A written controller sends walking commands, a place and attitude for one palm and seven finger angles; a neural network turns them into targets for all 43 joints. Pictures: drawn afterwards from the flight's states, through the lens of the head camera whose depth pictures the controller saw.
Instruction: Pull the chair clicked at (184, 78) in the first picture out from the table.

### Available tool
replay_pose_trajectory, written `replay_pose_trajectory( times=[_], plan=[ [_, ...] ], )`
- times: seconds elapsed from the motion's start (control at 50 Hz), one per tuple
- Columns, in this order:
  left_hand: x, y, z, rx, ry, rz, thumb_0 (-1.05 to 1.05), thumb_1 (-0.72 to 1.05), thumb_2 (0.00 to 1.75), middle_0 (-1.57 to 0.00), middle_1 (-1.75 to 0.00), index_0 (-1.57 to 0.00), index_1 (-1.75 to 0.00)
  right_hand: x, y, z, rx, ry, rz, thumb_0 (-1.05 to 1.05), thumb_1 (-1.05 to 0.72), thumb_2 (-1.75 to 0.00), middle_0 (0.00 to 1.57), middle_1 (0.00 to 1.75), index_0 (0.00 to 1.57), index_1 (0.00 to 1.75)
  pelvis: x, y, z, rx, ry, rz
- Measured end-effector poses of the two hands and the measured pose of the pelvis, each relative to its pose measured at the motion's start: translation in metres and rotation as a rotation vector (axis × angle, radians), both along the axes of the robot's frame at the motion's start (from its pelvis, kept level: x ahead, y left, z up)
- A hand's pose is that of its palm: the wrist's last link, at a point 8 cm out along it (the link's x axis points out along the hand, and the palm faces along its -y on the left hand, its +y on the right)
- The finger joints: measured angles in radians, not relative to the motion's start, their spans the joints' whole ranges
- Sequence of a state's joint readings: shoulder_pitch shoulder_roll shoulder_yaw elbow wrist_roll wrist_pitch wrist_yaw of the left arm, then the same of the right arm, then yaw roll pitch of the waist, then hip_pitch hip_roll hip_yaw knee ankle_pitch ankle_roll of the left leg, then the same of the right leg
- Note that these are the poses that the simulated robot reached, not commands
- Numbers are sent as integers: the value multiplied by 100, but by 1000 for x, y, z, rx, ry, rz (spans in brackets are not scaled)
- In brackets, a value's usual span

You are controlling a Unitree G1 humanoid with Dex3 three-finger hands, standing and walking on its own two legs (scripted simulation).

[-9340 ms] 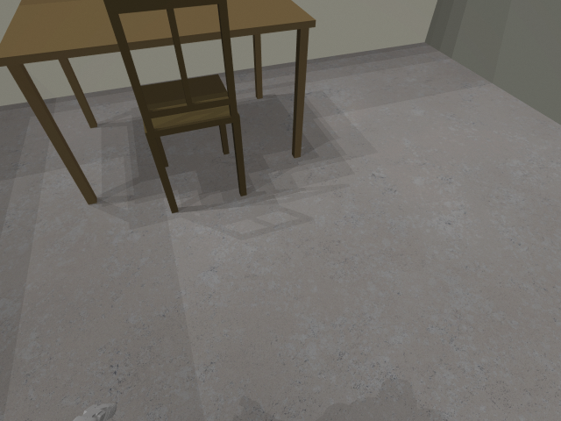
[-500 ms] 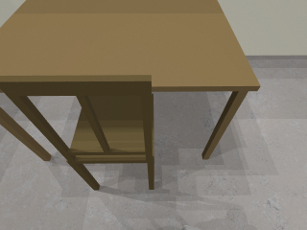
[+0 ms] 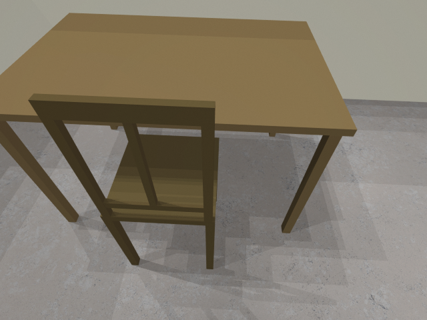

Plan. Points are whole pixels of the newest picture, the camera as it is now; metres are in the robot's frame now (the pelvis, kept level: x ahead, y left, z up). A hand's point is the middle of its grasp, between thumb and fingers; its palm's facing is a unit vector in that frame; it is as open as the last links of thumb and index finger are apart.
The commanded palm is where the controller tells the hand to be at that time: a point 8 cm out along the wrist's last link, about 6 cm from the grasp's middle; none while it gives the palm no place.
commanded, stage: come to a stop and stand still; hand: left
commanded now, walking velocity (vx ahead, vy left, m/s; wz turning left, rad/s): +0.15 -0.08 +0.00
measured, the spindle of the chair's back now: (143, 169) +0.46 +0.24 -0.05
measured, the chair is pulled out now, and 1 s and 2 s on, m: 0.00 0.00 0.00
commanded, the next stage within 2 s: look again from close up in 0.82 s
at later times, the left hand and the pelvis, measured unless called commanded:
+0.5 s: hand out of the picture +0.03 +0.18 -0.17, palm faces +0.01 -0.97 -0.24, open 7.2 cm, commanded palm none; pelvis +0.01 +0.00 -0.01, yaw +0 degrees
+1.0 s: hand out of the picture -0.03 +0.14 -0.17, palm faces +0.05 -0.98 -0.17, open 7.3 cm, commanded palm none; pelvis -0.01 -0.01 +0.00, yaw +0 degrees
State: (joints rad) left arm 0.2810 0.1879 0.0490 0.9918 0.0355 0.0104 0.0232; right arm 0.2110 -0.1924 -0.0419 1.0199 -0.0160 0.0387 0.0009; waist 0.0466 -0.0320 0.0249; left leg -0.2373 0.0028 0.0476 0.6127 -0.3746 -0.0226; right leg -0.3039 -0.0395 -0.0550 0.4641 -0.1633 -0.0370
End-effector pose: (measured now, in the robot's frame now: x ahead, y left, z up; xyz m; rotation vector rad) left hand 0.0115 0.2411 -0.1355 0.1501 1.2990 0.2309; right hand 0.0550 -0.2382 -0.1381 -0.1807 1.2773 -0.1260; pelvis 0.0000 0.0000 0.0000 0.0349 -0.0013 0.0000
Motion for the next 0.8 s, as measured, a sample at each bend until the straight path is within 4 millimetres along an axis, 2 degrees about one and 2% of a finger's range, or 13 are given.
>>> replay_pose_trajectory(
  times=[0.06,0.14,0.22,0.3,0.42,0.5,0.6,0.7,0.8],
  plan=[
    [-18,14,-13,-21,44,11,0,91,90,-20,-30,-20,-30,-12,13,0,-22,-24,-8,0,-91,-90,19,29,19,29,-4,12,-6,-24,-4,1],
    [-28,21,-14,-47,79,5,0,91,90,-20,-30,-20,-30,-46,35,6,-13,22,-40,0,-91,-90,19,29,19,29,-1,21,0,-37,-12,7],
    [-23,18,-11,-68,62,8,0,91,90,-20,-30,-20,-30,-79,54,5,15,120,-52,0,-90,-90,19,29,20,29,3,25,4,-36,-3,18],
    [-14,7,-10,-78,74,-8,0,91,90,-20,-30,-20,-30,-103,68,1,47,193,-74,0,-90,-90,20,29,20,29,5,24,3,-24,6,13],
    [7,-4,-9,-29,88,-47,1,94,90,-20,-30,-20,-30,-122,68,-12,101,271,-124,0,-90,-90,20,30,20,29,9,8,-4,-1,12,1],
    [18,-15,-5,-4,66,-64,1,95,90,-20,-30,-20,-30,-119,56,-21,120,286,-144,0,-90,-90,20,30,20,29,13,-2,-6,-19,3,3],
    [21,-24,-5,-6,37,-49,1,95,90,-20,-30,-20,-30,-97,36,-20,90,236,-129,0,-90,-90,20,29,20,29,17,-11,-3,-22,-7,9],
    [12,-32,-8,-24,39,-25,1,96,90,-20,-30,-20,-30,-70,19,-15,52,165,-93,0,-91,-90,19,29,20,29,15,-18,-1,-23,-19,7],
    [-8,-41,-8,-46,69,-12,1,95,90,-20,-30,-20,-30,-52,10,-13,34,118,-63,0,-91,-90,19,29,19,29,11,-20,0,-27,-25,8]
  ],
)
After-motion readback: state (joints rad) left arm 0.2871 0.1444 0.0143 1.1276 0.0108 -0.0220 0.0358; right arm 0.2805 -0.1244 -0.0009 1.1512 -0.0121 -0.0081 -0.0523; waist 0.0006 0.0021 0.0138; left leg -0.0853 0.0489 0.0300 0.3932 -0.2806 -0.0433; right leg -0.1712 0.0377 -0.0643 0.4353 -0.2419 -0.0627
